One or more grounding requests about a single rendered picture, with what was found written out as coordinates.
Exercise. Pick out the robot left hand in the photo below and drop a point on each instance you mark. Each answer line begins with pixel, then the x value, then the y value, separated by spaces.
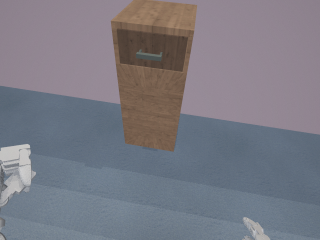
pixel 15 162

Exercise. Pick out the robot right hand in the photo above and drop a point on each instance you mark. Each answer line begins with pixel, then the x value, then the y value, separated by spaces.
pixel 255 229

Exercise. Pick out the handle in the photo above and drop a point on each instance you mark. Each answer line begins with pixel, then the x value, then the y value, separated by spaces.
pixel 149 56

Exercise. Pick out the drawer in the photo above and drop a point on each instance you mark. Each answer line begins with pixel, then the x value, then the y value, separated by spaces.
pixel 173 48

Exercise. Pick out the cabinet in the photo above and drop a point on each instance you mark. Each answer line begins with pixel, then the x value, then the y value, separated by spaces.
pixel 151 98

